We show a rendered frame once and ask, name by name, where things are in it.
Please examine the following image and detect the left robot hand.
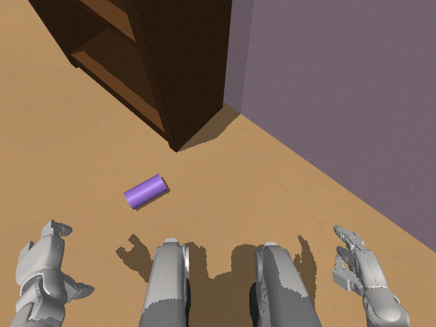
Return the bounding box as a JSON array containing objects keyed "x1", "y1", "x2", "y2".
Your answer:
[{"x1": 16, "y1": 219, "x2": 95, "y2": 303}]

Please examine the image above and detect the bookshelf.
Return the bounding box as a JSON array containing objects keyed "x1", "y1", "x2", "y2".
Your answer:
[{"x1": 28, "y1": 0, "x2": 232, "y2": 152}]

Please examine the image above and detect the can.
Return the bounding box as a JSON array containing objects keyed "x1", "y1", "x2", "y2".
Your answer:
[{"x1": 124, "y1": 174, "x2": 168, "y2": 210}]

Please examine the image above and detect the right robot arm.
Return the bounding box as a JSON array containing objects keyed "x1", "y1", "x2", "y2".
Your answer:
[{"x1": 362, "y1": 287, "x2": 410, "y2": 327}]

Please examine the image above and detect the left robot arm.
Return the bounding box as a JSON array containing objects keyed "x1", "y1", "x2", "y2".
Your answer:
[{"x1": 10, "y1": 268, "x2": 68, "y2": 327}]

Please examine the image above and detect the right robot hand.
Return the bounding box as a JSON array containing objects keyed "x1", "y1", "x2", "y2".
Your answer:
[{"x1": 332, "y1": 225, "x2": 389, "y2": 297}]

